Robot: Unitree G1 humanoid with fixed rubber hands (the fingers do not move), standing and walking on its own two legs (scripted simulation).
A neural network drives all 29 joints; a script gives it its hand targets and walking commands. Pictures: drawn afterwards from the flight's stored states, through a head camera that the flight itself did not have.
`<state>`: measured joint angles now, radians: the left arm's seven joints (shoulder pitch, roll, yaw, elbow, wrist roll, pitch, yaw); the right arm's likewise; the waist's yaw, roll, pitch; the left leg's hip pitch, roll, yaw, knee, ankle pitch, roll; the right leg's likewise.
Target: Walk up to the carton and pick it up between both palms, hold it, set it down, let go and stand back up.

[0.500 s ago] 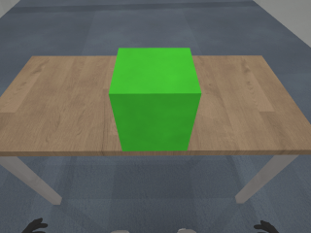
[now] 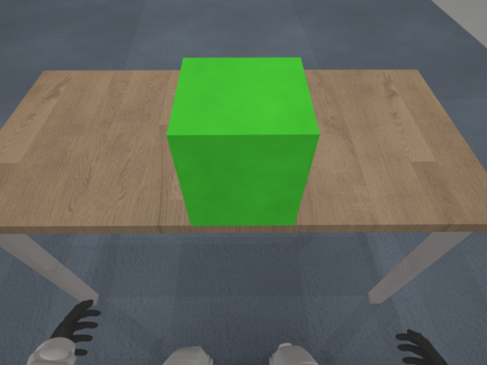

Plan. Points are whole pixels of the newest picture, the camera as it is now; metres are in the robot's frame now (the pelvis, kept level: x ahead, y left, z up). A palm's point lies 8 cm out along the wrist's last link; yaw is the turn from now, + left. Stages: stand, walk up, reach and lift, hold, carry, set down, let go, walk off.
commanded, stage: reach and lift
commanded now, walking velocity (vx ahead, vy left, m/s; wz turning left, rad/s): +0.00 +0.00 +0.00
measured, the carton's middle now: (242, 147) +0.48 +0.02 +0.06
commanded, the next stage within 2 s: none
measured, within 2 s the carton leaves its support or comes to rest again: neither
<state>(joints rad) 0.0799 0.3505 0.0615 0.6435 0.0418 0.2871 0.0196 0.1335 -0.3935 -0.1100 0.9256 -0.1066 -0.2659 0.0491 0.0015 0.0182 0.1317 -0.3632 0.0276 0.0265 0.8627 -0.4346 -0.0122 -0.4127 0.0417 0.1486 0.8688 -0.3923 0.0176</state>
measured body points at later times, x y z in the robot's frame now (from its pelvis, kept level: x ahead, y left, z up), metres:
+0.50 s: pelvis +0.01 +0.00 +0.04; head +0.00 +0.02 +0.49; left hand +0.17 +0.27 -0.03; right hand +0.17 -0.26 -0.02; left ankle +0.02 +0.13 -0.70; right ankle +0.05 -0.14 -0.70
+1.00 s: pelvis +0.03 +0.00 +0.05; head +0.03 +0.01 +0.50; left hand +0.22 +0.24 +0.02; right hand +0.22 -0.24 +0.03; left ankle +0.02 +0.13 -0.70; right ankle +0.05 -0.14 -0.70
